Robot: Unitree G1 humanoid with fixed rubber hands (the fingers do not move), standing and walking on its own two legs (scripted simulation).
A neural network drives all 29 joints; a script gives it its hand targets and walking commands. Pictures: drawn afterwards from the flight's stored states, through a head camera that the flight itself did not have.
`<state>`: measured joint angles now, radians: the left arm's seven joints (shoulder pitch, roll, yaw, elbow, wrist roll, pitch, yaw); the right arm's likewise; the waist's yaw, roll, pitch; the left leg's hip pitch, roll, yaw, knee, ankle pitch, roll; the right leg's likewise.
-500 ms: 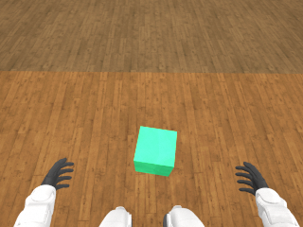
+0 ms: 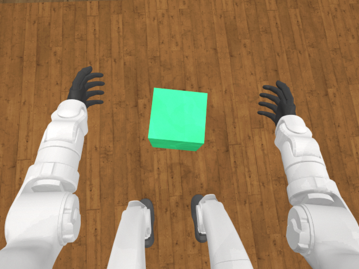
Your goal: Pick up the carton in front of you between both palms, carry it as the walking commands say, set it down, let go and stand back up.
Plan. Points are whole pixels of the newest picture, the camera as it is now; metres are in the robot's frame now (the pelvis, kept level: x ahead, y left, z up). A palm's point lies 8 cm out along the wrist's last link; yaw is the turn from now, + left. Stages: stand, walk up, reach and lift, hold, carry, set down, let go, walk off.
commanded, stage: reach and lift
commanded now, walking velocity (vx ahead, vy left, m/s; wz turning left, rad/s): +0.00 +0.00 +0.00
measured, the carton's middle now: (177, 122) +0.53 -0.05 -0.55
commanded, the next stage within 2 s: none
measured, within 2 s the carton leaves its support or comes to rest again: neither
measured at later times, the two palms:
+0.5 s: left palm (112, 71) +0.58 +0.13 -0.16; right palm (251, 88) +0.51 -0.23 -0.16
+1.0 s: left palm (130, 108) +0.56 +0.13 -0.41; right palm (231, 119) +0.49 -0.25 -0.41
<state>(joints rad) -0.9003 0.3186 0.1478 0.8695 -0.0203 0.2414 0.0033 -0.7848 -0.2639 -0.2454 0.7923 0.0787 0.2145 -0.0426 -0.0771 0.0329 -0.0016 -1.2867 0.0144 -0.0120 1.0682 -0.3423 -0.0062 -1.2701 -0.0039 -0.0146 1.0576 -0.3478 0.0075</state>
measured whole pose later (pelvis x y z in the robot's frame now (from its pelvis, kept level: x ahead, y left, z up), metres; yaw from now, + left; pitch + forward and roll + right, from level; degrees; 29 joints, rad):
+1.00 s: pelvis -0.05 +0.00 -0.26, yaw -2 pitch +43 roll +0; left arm -1.58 0.46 0.05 1.09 -0.16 0.17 0.10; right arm -1.44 -0.33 -0.24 0.97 0.21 0.16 -0.13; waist -0.10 0.01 0.27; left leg -2.22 -0.03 -0.04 2.01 -0.54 -0.04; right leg -2.23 0.03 0.03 2.00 -0.53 0.03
